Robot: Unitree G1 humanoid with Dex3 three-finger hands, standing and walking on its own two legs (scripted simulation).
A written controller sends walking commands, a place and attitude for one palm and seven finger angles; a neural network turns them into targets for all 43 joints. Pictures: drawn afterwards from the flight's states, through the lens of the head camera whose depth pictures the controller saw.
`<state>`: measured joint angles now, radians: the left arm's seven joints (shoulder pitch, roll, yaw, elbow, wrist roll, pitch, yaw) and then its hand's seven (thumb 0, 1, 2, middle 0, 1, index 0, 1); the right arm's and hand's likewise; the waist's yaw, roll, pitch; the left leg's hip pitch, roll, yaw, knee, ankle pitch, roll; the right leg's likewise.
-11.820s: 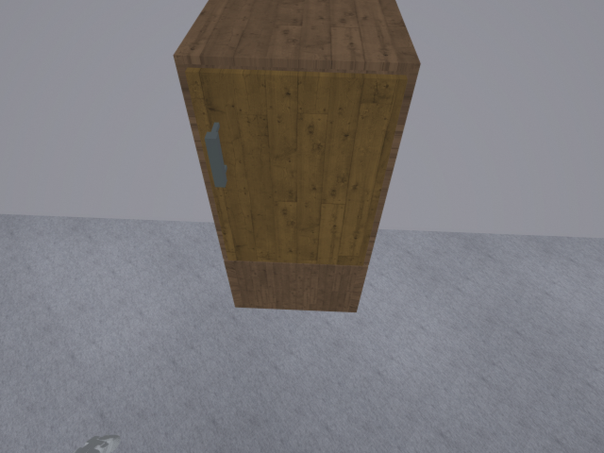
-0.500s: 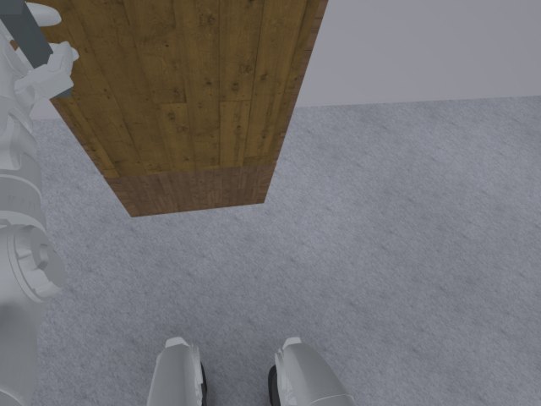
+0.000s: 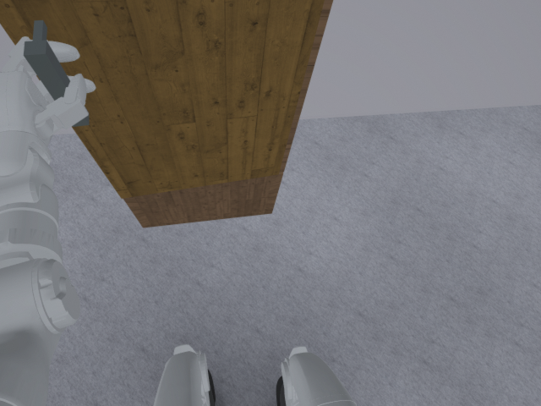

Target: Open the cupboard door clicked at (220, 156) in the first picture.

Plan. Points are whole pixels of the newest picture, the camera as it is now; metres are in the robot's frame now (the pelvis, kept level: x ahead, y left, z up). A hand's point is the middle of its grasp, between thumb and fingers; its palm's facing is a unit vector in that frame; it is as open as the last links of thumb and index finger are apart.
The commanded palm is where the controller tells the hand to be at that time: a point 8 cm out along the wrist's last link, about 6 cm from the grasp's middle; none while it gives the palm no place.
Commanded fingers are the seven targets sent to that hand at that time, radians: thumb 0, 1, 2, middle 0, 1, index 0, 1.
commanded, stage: pull the door open along its arc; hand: left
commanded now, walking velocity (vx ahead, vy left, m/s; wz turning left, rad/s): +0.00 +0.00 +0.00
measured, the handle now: (61, 77) +0.57 +0.25 +0.08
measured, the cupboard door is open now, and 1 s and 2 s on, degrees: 4 46 48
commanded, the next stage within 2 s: open thumb and fingers to let go in 0.70 s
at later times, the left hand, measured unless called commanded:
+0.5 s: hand (135, 191) +0.39 +0.14 +0.08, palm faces +0.44 -0.89 +0.05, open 5.8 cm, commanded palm +0.32 +0.16 +0.07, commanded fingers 0.00 0.90 0.90 -0.40 -1.35 -0.40 -1.35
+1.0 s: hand (213, 244) +0.32 +0.05 +0.08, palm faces +0.46 -0.89 +0.00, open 6.6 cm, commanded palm +0.27 +0.09 +0.07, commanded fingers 0.00 0.13 0.57 -0.34 -1.27 -0.34 -1.27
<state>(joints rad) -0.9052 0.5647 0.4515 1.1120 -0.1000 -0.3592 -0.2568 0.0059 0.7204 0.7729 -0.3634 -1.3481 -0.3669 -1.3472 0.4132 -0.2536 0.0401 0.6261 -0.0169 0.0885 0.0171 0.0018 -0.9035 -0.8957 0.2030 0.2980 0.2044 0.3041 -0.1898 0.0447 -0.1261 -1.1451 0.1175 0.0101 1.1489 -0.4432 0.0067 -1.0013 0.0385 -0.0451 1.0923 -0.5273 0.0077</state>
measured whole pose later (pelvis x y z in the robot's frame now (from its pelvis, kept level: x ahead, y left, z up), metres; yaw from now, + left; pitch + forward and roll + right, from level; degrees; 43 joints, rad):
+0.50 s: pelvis +0.01 -0.02 +0.02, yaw +3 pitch +16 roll -2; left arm -0.30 0.00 0.09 0.52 -0.01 -0.39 0.43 -0.02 0.70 0.75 -0.35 -1.35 -0.38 -1.34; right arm 0.26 -0.20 -0.01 0.59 -0.06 0.06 0.07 0.00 -0.91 -0.90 0.20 0.30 0.20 0.30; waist -0.04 0.02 -0.17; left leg -0.90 0.08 0.01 1.03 -0.42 -0.02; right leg -0.77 0.00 -0.05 1.02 -0.54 -0.01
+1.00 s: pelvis +0.00 -0.05 +0.02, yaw +7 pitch +13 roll +1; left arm -0.04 -0.12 -0.16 0.33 0.09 -0.34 0.57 -0.01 0.57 0.74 -0.38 -1.33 -0.37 -1.32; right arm 0.16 -0.17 0.00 0.60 -0.08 0.01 0.02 0.01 -0.90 -0.90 0.20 0.30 0.20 0.30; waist 0.00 0.03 -0.16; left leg -0.84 0.06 -0.04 1.01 -0.40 -0.06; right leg -0.72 -0.01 -0.10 1.07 -0.58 -0.06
